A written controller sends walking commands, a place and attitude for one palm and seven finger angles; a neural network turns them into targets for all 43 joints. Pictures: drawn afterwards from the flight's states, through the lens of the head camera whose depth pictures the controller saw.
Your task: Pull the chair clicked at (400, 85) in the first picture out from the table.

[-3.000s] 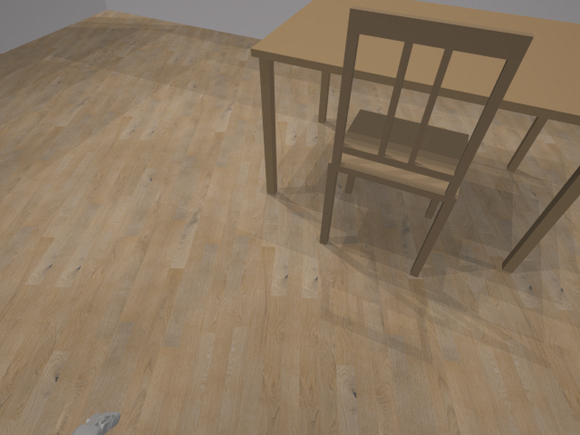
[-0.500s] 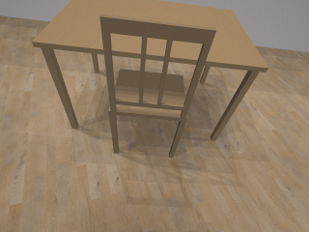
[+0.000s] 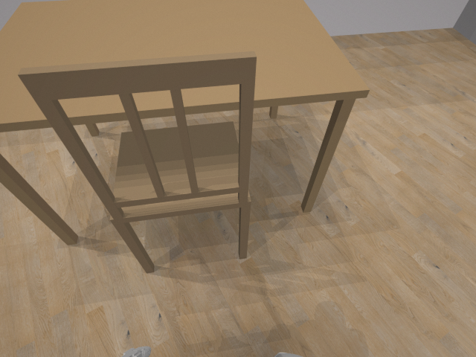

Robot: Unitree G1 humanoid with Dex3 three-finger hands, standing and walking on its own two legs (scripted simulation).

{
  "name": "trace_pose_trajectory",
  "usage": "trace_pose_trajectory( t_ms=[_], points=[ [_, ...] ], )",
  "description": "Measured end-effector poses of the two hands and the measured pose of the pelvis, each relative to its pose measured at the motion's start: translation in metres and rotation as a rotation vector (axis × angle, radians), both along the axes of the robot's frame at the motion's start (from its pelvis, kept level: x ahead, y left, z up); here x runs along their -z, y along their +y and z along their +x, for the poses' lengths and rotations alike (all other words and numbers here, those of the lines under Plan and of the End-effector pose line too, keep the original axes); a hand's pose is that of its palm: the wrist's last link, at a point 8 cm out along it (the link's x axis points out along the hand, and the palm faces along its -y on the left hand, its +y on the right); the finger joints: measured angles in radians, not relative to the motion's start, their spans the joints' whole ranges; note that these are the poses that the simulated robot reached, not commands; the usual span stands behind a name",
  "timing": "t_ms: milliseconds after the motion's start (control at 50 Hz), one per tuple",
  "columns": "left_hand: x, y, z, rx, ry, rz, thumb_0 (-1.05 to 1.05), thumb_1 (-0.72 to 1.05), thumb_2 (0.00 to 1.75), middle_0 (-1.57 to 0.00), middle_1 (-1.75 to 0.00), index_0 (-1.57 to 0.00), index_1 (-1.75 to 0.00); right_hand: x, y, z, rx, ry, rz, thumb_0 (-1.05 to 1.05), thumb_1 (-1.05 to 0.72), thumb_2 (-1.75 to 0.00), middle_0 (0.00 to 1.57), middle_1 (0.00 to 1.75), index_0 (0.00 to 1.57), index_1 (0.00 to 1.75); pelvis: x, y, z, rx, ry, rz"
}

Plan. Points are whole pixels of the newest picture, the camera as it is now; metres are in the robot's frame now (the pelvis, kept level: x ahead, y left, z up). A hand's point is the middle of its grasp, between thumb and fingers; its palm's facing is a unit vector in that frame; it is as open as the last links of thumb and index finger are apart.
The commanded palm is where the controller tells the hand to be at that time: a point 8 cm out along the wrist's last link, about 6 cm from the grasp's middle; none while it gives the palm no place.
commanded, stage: take the last steps up to it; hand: left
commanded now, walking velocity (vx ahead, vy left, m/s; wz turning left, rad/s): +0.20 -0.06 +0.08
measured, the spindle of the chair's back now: (146, 152) +0.57 +0.20 -0.04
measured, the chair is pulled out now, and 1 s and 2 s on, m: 0.00 0.00 0.00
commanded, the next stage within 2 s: come to a stop and stand still in 0.14 s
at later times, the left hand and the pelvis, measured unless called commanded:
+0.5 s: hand out of the picture +0.08 +0.13 -0.18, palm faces +0.12 -0.98 -0.13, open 7.3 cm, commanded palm none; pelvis +0.12 -0.02 +0.01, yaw +1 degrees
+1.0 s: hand out of the picture +0.08 +0.11 -0.16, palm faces +0.12 -0.98 -0.19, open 7.3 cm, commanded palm none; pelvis +0.09 -0.06 +0.01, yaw +3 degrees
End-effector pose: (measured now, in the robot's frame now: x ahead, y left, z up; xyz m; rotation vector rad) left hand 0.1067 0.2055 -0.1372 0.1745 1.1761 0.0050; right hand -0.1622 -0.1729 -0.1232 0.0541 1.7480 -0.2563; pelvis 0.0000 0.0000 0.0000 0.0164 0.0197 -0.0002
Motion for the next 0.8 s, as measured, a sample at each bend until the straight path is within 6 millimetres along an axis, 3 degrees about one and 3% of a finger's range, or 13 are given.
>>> trace_pose_trajectory(
  t_ms=[40,80,160,260,340,400,500,620,720,800],
  points=[
    [-0.001,-0.009,0.012,-0.025,-0.030,0.004,0.00,0.91,0.90,-0.20,-0.29,-0.20,-0.30,0.007,-0.011,0.022,-0.016,0.003,0.019,0.01,-0.90,-0.90,0.20,0.30,0.20,0.30,0.002,-0.009,0.012,-0.007,-0.008,-0.013],
    [-0.005,-0.014,0.013,-0.069,-0.034,0.006,0.00,0.91,0.90,-0.20,-0.29,-0.20,-0.30,0.010,-0.025,0.057,-0.042,-0.040,0.013,0.01,-0.90,-0.90,0.20,0.30,0.20,0.30,-0.002,-0.016,0.026,-0.017,-0.013,-0.019],
    [-0.016,-0.004,0.017,-0.157,-0.047,0.058,-0.03,0.95,0.90,-0.21,-0.29,-0.20,-0.30,0.013,-0.056,0.150,-0.122,-0.209,-0.036,0.01,-0.91,-0.90,0.20,0.30,0.20,0.30,-0.011,-0.026,0.051,-0.042,-0.010,-0.034],
    [-0.012,-0.004,0.001,-0.183,0.045,0.071,-0.02,0.94,0.90,-0.20,-0.29,-0.20,-0.30,0.008,-0.083,0.261,-0.204,-0.413,-0.112,0.01,-0.93,-0.90,0.19,0.30,0.20,0.30,-0.013,-0.028,0.078,-0.056,-0.011,-0.051],
    [0.000,-0.012,-0.017,-0.215,0.145,0.034,-0.01,0.93,0.90,-0.20,-0.29,-0.20,-0.30,0.000,-0.088,0.325,-0.268,-0.507,-0.151,0.02,-0.94,-0.90,0.19,0.30,0.20,0.30,-0.010,-0.024,0.098,-0.048,-0.024,-0.063],
    [0.014,-0.018,-0.028,-0.239,0.221,-0.002,-0.01,0.92,0.90,-0.20,-0.29,-0.20,-0.30,-0.003,-0.079,0.357,-0.304,-0.547,-0.163,0.01,-0.94,-0.90,0.19,0.30,0.20,0.30,-0.004,-0.020,0.112,-0.042,-0.041,-0.062],
    [0.016,-0.027,-0.036,-0.251,0.293,-0.017,0.00,0.92,0.90,-0.20,-0.29,-0.20,-0.30,-0.006,-0.059,0.380,-0.328,-0.563,-0.132,0.00,-0.92,-0.90,0.19,0.30,0.20,0.30,-0.007,-0.020,0.117,-0.023,-0.041,-0.013],
    [0.002,-0.022,-0.044,-0.246,0.300,0.046,0.00,0.91,0.90,-0.20,-0.29,-0.20,-0.30,0.010,-0.053,0.371,-0.316,-0.539,-0.055,0.00,-0.91,-0.90,0.20,0.30,0.20,0.30,-0.007,-0.028,0.097,-0.023,-0.026,-0.002],
    [-0.005,-0.021,-0.057,-0.239,0.270,0.128,0.00,0.91,0.90,-0.20,-0.29,-0.20,-0.30,0.023,-0.076,0.348,-0.260,-0.533,-0.026,-0.01,-0.91,-0.90,0.20,0.30,0.21,0.30,-0.001,-0.048,0.082,-0.023,-0.032,0.006],
    [-0.015,-0.031,-0.061,-0.235,0.253,0.127,0.00,0.91,0.90,-0.20,-0.29,-0.20,-0.30,0.015,-0.105,0.326,-0.246,-0.497,-0.050,-0.02,-0.93,-0.90,0.20,0.30,0.20,0.30,-0.010,-0.059,0.083,-0.033,-0.036,0.008]
  ],
)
